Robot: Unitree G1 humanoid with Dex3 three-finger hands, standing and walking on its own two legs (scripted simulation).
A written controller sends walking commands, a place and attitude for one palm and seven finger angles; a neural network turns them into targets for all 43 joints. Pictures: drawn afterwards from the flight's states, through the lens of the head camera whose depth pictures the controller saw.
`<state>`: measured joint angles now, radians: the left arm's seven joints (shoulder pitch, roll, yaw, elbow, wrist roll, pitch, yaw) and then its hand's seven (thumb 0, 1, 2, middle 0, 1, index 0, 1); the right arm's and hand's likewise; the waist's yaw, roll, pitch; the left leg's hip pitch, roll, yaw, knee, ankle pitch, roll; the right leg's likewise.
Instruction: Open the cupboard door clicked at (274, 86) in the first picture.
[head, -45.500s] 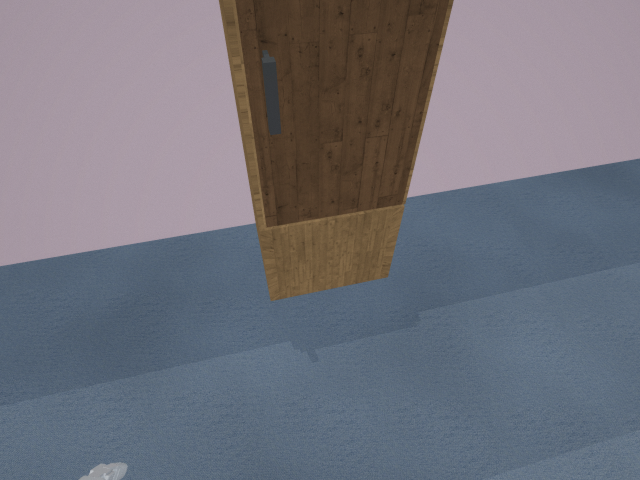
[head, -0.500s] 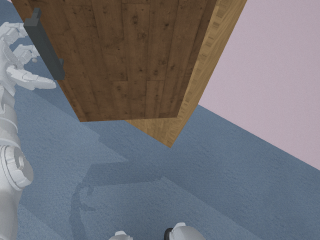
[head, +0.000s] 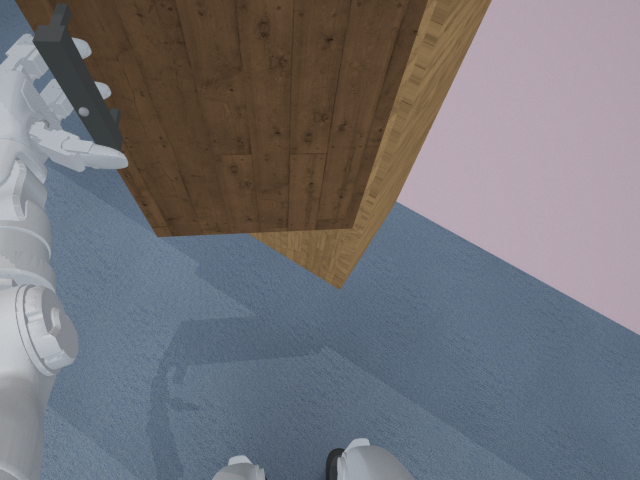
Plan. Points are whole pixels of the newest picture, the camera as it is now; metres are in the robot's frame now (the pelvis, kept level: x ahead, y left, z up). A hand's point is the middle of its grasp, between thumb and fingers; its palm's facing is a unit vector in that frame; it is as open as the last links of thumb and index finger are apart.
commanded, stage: slide the fingers in behind the handle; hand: left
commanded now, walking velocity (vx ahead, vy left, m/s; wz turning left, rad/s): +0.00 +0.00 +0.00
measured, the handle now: (89, 84) +0.56 +0.23 +0.11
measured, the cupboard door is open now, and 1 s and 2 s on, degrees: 38 38 60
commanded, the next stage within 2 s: close the thumb around the handle in 0.44 s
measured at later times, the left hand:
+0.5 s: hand (92, 113) +0.51 +0.21 +0.12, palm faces +0.02 -1.00 +0.00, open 13.9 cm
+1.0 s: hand (101, 113) +0.51 +0.21 +0.12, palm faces +0.02 -1.00 -0.01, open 8.3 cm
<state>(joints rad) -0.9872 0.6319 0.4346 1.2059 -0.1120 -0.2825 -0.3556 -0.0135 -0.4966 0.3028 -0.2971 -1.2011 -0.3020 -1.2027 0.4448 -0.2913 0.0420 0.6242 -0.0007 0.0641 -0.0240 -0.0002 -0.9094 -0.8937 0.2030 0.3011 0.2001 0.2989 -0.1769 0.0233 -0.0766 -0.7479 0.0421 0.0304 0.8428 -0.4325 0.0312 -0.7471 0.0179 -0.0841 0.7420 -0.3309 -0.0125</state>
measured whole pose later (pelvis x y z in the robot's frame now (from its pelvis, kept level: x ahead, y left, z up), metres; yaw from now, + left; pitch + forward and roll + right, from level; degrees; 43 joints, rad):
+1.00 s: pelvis +0.00 +0.00 +0.00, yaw +0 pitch +18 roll -3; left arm -0.97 0.58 0.43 1.21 -0.09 -0.30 -0.28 0.00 0.32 0.65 -0.36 -1.29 -0.36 -1.29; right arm 0.45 -0.28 0.04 0.63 0.00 0.05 -0.01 0.00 -0.91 -0.89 0.20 0.30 0.20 0.30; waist -0.18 0.03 -0.08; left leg -0.72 0.04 0.04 0.83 -0.43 0.03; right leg -0.73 0.02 -0.07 0.75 -0.33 -0.01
